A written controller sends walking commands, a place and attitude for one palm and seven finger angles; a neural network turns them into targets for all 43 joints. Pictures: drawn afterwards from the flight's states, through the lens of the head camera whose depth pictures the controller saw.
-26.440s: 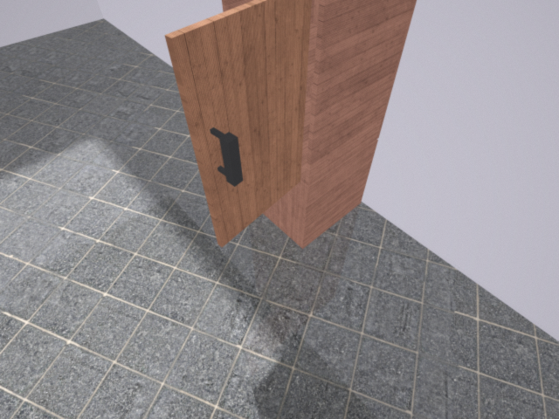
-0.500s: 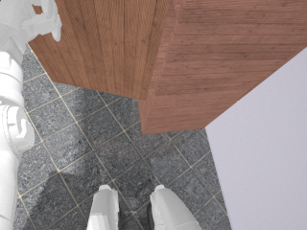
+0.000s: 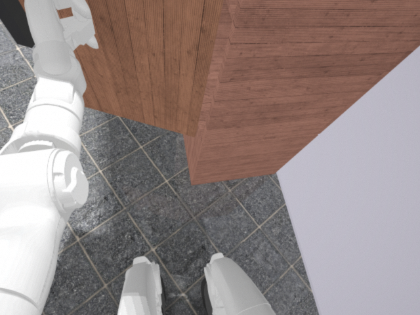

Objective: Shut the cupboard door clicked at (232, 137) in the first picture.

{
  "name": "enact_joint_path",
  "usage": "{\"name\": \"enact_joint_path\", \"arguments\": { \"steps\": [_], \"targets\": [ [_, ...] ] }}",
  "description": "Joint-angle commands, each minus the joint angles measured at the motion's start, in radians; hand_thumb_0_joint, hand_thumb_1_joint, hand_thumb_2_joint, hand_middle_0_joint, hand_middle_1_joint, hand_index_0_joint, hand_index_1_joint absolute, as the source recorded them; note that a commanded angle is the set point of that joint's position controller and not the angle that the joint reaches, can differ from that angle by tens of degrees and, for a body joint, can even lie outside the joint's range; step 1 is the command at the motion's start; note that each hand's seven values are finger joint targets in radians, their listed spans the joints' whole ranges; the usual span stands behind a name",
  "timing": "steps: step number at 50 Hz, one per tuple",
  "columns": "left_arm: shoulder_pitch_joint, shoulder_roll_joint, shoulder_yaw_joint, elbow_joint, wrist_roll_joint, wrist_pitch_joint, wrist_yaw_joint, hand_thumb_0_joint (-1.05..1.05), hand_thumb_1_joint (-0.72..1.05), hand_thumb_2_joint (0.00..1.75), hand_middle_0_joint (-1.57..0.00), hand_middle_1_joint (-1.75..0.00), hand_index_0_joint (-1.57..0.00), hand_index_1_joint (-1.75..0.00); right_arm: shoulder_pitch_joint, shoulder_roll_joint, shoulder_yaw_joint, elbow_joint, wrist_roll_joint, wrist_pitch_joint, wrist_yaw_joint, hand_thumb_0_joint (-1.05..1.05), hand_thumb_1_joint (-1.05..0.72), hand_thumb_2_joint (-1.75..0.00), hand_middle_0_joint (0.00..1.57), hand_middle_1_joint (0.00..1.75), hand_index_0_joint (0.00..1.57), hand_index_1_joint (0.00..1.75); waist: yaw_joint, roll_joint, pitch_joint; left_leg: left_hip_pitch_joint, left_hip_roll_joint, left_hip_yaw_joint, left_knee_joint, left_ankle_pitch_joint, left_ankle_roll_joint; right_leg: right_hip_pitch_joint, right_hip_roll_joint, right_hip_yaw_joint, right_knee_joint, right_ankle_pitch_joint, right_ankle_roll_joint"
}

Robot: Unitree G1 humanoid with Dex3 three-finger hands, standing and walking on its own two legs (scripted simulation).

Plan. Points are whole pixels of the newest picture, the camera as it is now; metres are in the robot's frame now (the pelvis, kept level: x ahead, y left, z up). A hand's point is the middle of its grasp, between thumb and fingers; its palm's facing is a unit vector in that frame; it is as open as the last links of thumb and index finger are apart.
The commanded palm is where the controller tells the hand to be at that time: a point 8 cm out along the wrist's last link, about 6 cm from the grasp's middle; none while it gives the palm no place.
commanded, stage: pull the fist back off the door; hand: left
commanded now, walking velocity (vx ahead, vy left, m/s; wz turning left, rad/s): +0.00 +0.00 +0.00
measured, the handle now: out of the picture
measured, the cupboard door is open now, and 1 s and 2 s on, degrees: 66 66 66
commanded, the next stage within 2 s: draw the hand back to the body in 0.58 s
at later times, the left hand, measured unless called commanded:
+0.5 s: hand (89, 64) +0.52 +0.12 +0.10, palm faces +0.17 -0.99 +0.00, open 3.1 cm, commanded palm +0.49 +0.16 +0.12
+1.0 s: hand (39, 89) +0.44 +0.17 +0.15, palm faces +0.19 -0.98 -0.02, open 3.1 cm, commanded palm +0.40 +0.20 +0.17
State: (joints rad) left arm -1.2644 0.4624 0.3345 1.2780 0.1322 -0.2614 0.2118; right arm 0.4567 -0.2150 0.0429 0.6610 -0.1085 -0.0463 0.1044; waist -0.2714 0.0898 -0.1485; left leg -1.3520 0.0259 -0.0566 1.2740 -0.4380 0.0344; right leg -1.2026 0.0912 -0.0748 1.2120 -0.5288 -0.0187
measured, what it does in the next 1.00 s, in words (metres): rises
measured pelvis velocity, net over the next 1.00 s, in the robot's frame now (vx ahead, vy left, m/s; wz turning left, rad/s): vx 0.05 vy -0.02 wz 0.04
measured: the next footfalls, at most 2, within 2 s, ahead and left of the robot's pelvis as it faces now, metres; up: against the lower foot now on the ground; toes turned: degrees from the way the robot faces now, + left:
none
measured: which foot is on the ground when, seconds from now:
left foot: down 0.00-1.00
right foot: down 0.00-1.00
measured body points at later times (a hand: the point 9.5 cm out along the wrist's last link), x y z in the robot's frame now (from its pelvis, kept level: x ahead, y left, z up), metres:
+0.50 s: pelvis +0.04 -0.02 +0.05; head +0.15 -0.01 +0.48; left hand +0.51 +0.18 +0.11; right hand +0.06 -0.29 -0.07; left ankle +0.07 +0.09 -0.61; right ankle +0.02 -0.12 -0.61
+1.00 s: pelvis +0.05 -0.02 +0.08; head +0.10 -0.03 +0.52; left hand +0.42 +0.22 +0.16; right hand +0.12 -0.26 -0.05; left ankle +0.07 +0.09 -0.61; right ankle +0.02 -0.12 -0.61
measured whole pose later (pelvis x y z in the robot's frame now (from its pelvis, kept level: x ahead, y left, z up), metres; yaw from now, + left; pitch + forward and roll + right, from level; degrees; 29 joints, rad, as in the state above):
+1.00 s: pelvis +0.05 -0.02 +0.08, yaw +2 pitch +13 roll -1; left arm -0.41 0.23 0.23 0.67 -0.17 -0.31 -0.02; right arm 0.38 -0.23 0.01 0.62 0.04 0.06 0.02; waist -0.05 0.05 -0.15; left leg -0.74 0.01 0.00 0.90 -0.39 0.01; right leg -0.63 0.07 -0.01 0.89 -0.48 -0.04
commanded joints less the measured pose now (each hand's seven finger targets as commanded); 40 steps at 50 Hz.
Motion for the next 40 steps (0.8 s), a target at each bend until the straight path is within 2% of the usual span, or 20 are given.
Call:
{"name": "enact_joint_path", "arguments": {
  "steps": [1, 2, 4, 7, 8, 10, 11, 13, 15, 17, 20, 23, 25, 29, 30, 32, 35, 36, 38, 40],
  "targets": [
    [-0.527, 0.191, 0.029, -0.224, -0.046, -0.085, -0.048, 0.00, 0.90, 0.90, -1.30, -1.50, -1.30, -1.50, 0.227, -0.236, -0.087, -0.026, 0.028, 0.022, -0.018, 0.00, -0.90, -0.90, 0.20, 0.30, 0.20, 0.30, -0.018, 0.138, -0.575, 0.714, 0.019, -0.097, -0.199, 0.169, -0.006, 0.119, -0.009, 0.024, -0.226, 0.161, -0.012],
    [-0.490, 0.230, 0.070, -0.228, -0.071, -0.088, -0.063, 0.00, 0.90, 0.90, -1.30, -1.50, -1.30, -1.50, 0.224, -0.236, -0.084, -0.033, 0.034, 0.025, -0.024, 0.00, -0.90, -0.90, 0.20, 0.30, 0.20, 0.30, 0.003, 0.115, -0.585, 0.694, 0.016, -0.082, -0.208, 0.178, -0.003, 0.176, -0.007, 0.032, -0.239, 0.173, -0.011],
    [-0.430, 0.248, 0.103, -0.237, -0.101, -0.108, -0.081, 0.00, 0.90, 0.90, -1.30, -1.50, -1.30, -1.50, 0.217, -0.226, -0.077, -0.042, 0.041, 0.026, -0.032, 0.00, -0.90, -0.90, 0.20, 0.30, 0.20, 0.30, 0.027, 0.110, -0.584, 0.682, 0.012, -0.064, -0.215, 0.207, -0.001, 0.222, -0.007, 0.040, -0.248, 0.201, -0.008],
    [-0.334, 0.183, 0.067, -0.255, -0.095, -0.154, -0.079, 0.00, 0.90, 0.90, -1.30, -1.50, -1.30, -1.50, 0.216, -0.208, -0.080, -0.043, 0.039, 0.030, -0.027, 0.00, -0.90, -0.90, 0.20, 0.30, 0.20, 0.30, 0.030, 0.065, -0.510, 0.660, 0.011, -0.037, -0.223, 0.231, 0.006, 0.261, -0.006, 0.047, -0.267, 0.243, -0.001],
    [-0.286, 0.183, 0.073, -0.259, -0.093, -0.173, -0.078, 0.00, 0.90, 0.90, -1.30, -1.50, -1.30, -1.50, 0.215, -0.207, -0.081, -0.043, 0.039, 0.031, -0.027, 0.00, -0.90, -0.90, 0.20, 0.30, 0.20, 0.30, 0.045, 0.067, -0.503, 0.676, 0.011, -0.034, -0.228, 0.250, 0.003, 0.268, -0.007, 0.047, -0.266, 0.262, -0.004],
    [-0.203, 0.137, 0.052, -0.256, -0.102, -0.190, -0.083, 0.00, 0.90, 0.90, -1.30, -1.50, -1.30, -1.50, 0.207, -0.202, -0.087, -0.044, 0.041, 0.038, -0.024, 0.00, -0.90, -0.90, 0.20, 0.30, 0.20, 0.30, 0.055, 0.034, -0.471, 0.655, 0.005, -0.015, -0.236, 0.259, 0.004, 0.308, -0.009, 0.053, -0.278, 0.297, -0.002],
    [-0.150, 0.124, 0.050, -0.252, -0.108, -0.193, -0.090, 0.00, 0.90, 0.90, -1.30, -1.50, -1.30, -1.50, 0.206, -0.202, -0.093, -0.047, 0.045, 0.043, -0.024, 0.00, -0.90, -0.90, 0.20, 0.30, 0.20, 0.30, 0.063, 0.015, -0.466, 0.647, 0.002, -0.006, -0.240, 0.266, 0.005, 0.338, -0.010, 0.058, -0.282, 0.324, -0.001],
    [-0.064, 0.053, 0.013, -0.236, -0.133, -0.186, -0.113, 0.00, 0.90, 0.90, -1.30, -1.50, -1.30, -1.50, 0.200, -0.200, -0.098, -0.053, 0.054, 0.052, -0.024, 0.00, -0.90, -0.90, 0.20, 0.30, 0.20, 0.30, 0.068, -0.023, -0.437, 0.639, -0.008, 0.008, -0.252, 0.274, 0.007, 0.381, -0.013, 0.062, -0.298, 0.368, 0.002],
    [-0.044, 0.045, 0.005, -0.261, -0.149, -0.183, -0.132, 0.00, 0.90, 0.90, -1.30, -1.50, -1.30, -1.50, 0.191, -0.200, -0.104, -0.053, 0.060, 0.062, -0.029, 0.00, -0.90, -0.90, 0.20, 0.30, 0.20, 0.30, 0.071, -0.043, -0.411, 0.628, -0.012, 0.018, -0.261, 0.276, 0.009, 0.414, -0.019, 0.070, -0.308, 0.403, 0.006],
    [-0.027, -0.019, -0.039, -0.341, -0.175, -0.196, -0.143, 0.00, 0.90, 0.90, -1.30, -1.50, -1.30, -1.50, 0.168, -0.190, -0.110, -0.063, 0.068, 0.067, -0.031, 0.00, -0.90, -0.90, 0.20, 0.30, 0.20, 0.30, 0.080, -0.028, -0.434, 0.672, -0.018, 0.025, -0.267, 0.308, 0.009, 0.441, -0.023, 0.076, -0.316, 0.454, 0.007],
    [-0.040, -0.055, -0.065, -0.487, -0.200, -0.250, -0.137, 0.00, 0.90, 0.90, -1.30, -1.50, -1.30, -1.50, 0.131, -0.182, -0.120, -0.057, 0.074, 0.062, -0.037, 0.00, -0.90, -0.90, 0.20, 0.30, 0.20, 0.30, 0.098, 0.062, -0.497, 0.808, -0.016, 0.020, -0.255, 0.400, 0.001, 0.418, -0.024, 0.068, -0.300, 0.509, 0.001],
    [-0.043, -0.077, -0.096, -0.583, -0.197, -0.293, -0.120, 0.00, 0.90, 0.90, -1.30, -1.50, -1.30, -1.50, 0.106, -0.176, -0.124, -0.051, 0.075, 0.056, -0.044, 0.00, -0.90, -0.90, 0.20, 0.30, 0.20, 0.30, 0.097, 0.057, -0.515, 0.846, -0.020, 0.020, -0.246, 0.437, 0.001, 0.428, -0.028, 0.070, -0.286, 0.552, 0.004],
    [0.017, -0.098, -0.110, -0.547, -0.184, -0.294, -0.109, 0.00, 0.90, 0.90, -1.30, -1.50, -1.30, -1.50, 0.082, -0.169, -0.123, -0.041, 0.077, 0.056, -0.046, 0.00, -0.90, -0.90, 0.20, 0.30, 0.20, 0.30, 0.104, 0.035, -0.478, 0.832, -0.023, 0.026, -0.249, 0.429, 0.002, 0.426, -0.033, 0.071, -0.289, 0.565, 0.009],
    [-0.024, -0.051, -0.098, -0.427, -0.151, -0.259, -0.096, 0.00, 0.90, 0.90, -1.30, -1.50, -1.30, -1.50, 0.057, -0.173, -0.115, -0.026, 0.081, 0.072, -0.059, 0.00, -0.90, -0.90, 0.20, 0.30, 0.20, 0.30, 0.083, -0.037, -0.387, 0.726, -0.030, 0.028, -0.249, 0.332, 0.008, 0.414, -0.045, 0.090, -0.296, 0.526, 0.022],
    [-0.036, -0.057, -0.095, -0.418, -0.155, -0.252, -0.096, 0.00, 0.90, 0.90, -1.30, -1.50, -1.30, -1.50, 0.048, -0.171, -0.115, -0.030, 0.080, 0.072, -0.062, 0.00, -0.90, -0.90, 0.20, 0.30, 0.20, 0.30, 0.084, -0.035, -0.390, 0.713, -0.033, 0.033, -0.247, 0.323, 0.009, 0.429, -0.048, 0.098, -0.300, 0.535, 0.024],
    [0.005, -0.016, -0.047, -0.425, -0.172, -0.251, -0.100, 0.00, 0.90, 0.90, -1.30, -1.50, -1.30, -1.50, 0.031, -0.173, -0.113, -0.048, 0.081, 0.073, -0.068, 0.00, -0.90, -0.90, 0.20, 0.30, 0.20, 0.30, 0.112, -0.056, -0.452, 0.706, -0.037, 0.037, -0.251, 0.336, 0.008, 0.494, -0.052, 0.108, -0.295, 0.575, 0.025],
    [0.013, -0.050, -0.063, -0.429, -0.195, -0.258, -0.127, 0.00, 0.90, 0.90, -1.30, -1.50, -1.30, -1.50, 0.018, -0.163, -0.108, -0.055, 0.082, 0.067, -0.069, 0.00, -0.90, -0.90, 0.20, 0.30, 0.20, 0.30, 0.119, -0.042, -0.488, 0.723, -0.037, 0.040, -0.244, 0.378, 0.005, 0.517, -0.054, 0.106, -0.279, 0.636, 0.026],
    [0.079, -0.011, -0.020, -0.453, -0.202, -0.260, -0.135, 0.00, 0.90, 0.90, -1.30, -1.50, -1.30, -1.50, 0.014, -0.167, -0.110, -0.067, 0.084, 0.069, -0.068, 0.00, -0.90, -0.90, 0.20, 0.30, 0.20, 0.30, 0.152, -0.042, -0.517, 0.731, -0.036, 0.043, -0.250, 0.389, 0.003, 0.550, -0.055, 0.108, -0.280, 0.650, 0.024],
    [0.188, 0.013, -0.010, -0.514, -0.208, -0.257, -0.159, 0.00, 0.90, 0.90, -1.30, -1.50, -1.30, -1.50, 0.005, -0.170, -0.108, -0.099, 0.091, 0.073, -0.070, 0.00, -0.90, -0.90, 0.20, 0.30, 0.20, 0.30, 0.188, -0.041, -0.565, 0.761, -0.039, 0.051, -0.277, 0.418, 0.004, 0.626, -0.055, 0.113, -0.286, 0.694, 0.022],
    [0.298, -0.007, -0.031, -0.616, -0.222, -0.236, -0.183, 0.00, 0.90, 0.90, -1.30, -1.50, -1.30, -1.50, -0.012, -0.161, -0.106, -0.130, 0.107, 0.075, -0.071, 0.00, -0.90, -0.90, 0.20, 0.30, 0.20, 0.30, 0.209, -0.052, -0.570, 0.792, -0.039, 0.063, -0.309, 0.435, 0.007, 0.693, -0.057, 0.113, -0.313, 0.746, 0.027]
  ]
}}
